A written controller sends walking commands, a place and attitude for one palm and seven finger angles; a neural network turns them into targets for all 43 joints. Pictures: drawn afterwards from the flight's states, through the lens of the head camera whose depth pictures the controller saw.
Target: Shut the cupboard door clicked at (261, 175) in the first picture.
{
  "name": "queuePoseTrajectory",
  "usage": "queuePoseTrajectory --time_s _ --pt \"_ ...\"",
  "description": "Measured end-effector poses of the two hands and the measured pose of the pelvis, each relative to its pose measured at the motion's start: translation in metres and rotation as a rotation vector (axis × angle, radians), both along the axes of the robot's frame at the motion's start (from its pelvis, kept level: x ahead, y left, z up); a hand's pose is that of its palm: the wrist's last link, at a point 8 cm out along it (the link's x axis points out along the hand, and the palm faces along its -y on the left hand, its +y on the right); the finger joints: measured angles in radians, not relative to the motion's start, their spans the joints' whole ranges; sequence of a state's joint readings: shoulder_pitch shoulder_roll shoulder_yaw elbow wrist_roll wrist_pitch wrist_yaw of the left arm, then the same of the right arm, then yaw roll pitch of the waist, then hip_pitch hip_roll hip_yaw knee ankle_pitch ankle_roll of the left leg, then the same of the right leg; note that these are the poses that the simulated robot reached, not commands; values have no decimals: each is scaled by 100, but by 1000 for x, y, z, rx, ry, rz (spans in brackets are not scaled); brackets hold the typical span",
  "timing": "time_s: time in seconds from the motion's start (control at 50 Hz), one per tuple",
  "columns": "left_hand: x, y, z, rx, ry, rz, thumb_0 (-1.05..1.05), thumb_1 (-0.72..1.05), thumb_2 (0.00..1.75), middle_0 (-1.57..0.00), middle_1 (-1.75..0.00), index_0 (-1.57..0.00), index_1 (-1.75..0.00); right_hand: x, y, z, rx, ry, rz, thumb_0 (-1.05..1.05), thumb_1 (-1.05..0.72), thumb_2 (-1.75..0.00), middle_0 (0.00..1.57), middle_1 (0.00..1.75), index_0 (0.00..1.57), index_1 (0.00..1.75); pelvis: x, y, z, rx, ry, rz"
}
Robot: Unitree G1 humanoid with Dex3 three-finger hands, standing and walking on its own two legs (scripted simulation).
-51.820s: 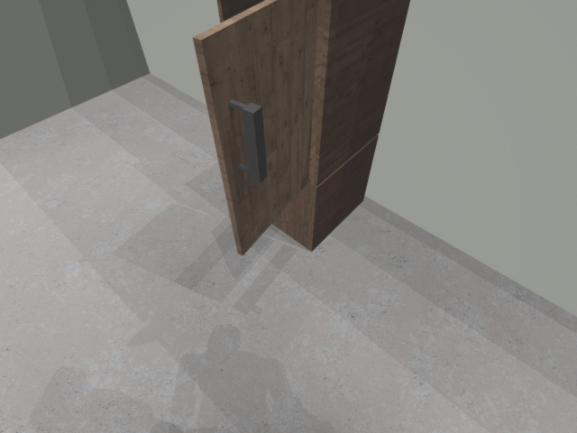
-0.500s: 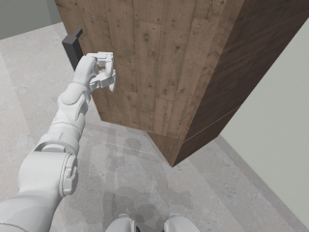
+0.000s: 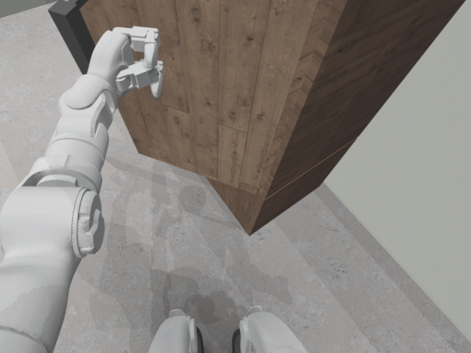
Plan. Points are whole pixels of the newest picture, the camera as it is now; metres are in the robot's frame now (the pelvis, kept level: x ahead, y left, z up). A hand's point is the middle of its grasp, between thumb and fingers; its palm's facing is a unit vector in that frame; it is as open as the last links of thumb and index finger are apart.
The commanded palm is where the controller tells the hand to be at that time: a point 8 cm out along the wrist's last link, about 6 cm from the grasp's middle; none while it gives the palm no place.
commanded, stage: push the door shut along its arc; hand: left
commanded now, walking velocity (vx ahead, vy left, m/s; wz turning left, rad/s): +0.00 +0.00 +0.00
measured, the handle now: (96, 52) +0.60 +0.16 +0.11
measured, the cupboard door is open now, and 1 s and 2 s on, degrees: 35 24 24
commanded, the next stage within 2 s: pull the fist back off the door in 0.12 s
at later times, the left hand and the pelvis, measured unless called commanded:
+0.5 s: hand (176, 64) +0.56 +0.03 +0.11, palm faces +0.05 -1.00 -0.05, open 3.1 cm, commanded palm +0.52 +0.08 +0.11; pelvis +0.02 +0.00 +0.00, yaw -1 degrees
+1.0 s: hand (176, 120) +0.45 +0.04 +0.10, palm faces -0.01 -1.00 +0.02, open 3.2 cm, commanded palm +0.44 +0.09 +0.11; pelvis +0.02 -0.01 +0.03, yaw +0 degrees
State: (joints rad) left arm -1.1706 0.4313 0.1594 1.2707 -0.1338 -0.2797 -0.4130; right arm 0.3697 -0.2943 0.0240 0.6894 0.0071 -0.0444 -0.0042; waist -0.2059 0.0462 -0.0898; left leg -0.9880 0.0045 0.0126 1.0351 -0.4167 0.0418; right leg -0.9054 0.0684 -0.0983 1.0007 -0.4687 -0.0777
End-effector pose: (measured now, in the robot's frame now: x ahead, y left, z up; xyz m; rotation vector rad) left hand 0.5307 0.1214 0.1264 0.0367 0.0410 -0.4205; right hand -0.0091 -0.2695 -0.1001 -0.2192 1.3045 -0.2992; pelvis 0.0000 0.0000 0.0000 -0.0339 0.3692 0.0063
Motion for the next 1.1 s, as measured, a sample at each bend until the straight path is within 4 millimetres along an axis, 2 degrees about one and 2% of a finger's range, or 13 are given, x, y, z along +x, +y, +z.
queuePoseTrajectory --time_s 0.24,0.36,0.44,0.54,0.6,0.68,0.8,0.88,0.94,0.98,1.1 --pt "25 -18 0 2 6 -42 0 97 98 -130 -150 -130 -150 -2 -7 -10 -35 22 0 0 -90 -90 20 30 20 30 1 -2 -13 -6 54 1" --pt "30 -21 -13 -149 51 312 2 91 94 -130 -150 -130 -150 -7 10 -13 52 38 14 0 -90 -90 20 29 20 30 7 0 -12 1 82 -11" --pt "18 -27 -18 -65 -29 478 2 90 92 -130 -150 -130 -150 -10 26 -15 139 47 28 0 -90 -90 20 29 20 30 14 -1 -9 10 81 -20" --pt "1 -43 -16 27 -97 438 2 90 91 -130 -150 -130 -150 -12 38 -15 206 59 -6 0 -90 -90 20 30 20 30 20 -3 0 21 40 -29" --pt "-5 -47 -13 14 -42 421 2 90 90 -130 -150 -130 -150 -9 38 -10 210 51 -27 0 -90 -90 20 30 20 30 23 -5 8 27 7 -35" --pt "-13 -40 -6 -36 -1 458 2 90 90 -130 -150 -130 -150 0 28 2 185 15 -26 0 -90 -90 20 30 20 30 26 -8 19 34 -30 -43" --pt "-37 -19 8 -21 -135 461 2 90 90 -130 -150 -130 -150 19 7 12 144 -40 20 0 -90 -90 20 30 20 30 27 -11 23 39 -61 -39" --pt "-64 -15 -10 14 -83 417 2 91 90 -130 -150 -130 -150 37 -4 13 127 -59 52 0 -90 -90 20 29 20 30 24 -10 25 36 -89 -24" --pt "-84 -19 -27 -9 -18 407 2 91 90 -130 -150 -130 -150 55 -7 17 105 -97 71 0 -90 -90 20 29 20 30 21 -9 27 32 -109 -13" --pt "-94 -25 -30 -37 -18 408 2 91 90 -130 -150 -130 -150 67 -7 18 91 -137 84 0 -90 -90 20 29 20 30 18 -7 27 30 -119 -8" --pt "-98 -43 3 -66 -200 389 2 90 90 -131 -150 -131 -150 94 3 14 95 -250 106 0 -91 -90 19 29 20 30 12 -5 22 36 -127 -15"
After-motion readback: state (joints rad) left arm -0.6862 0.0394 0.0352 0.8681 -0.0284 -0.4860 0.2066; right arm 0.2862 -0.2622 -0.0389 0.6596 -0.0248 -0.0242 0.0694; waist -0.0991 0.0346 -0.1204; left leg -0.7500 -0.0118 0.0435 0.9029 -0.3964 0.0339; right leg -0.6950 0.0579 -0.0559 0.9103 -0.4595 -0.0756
